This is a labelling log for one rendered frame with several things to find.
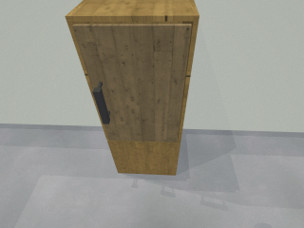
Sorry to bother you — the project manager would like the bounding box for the cupboard door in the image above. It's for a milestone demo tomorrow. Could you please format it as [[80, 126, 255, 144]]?
[[72, 24, 192, 143]]

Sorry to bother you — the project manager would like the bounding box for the handle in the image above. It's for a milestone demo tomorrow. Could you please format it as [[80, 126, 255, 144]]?
[[92, 82, 110, 124]]

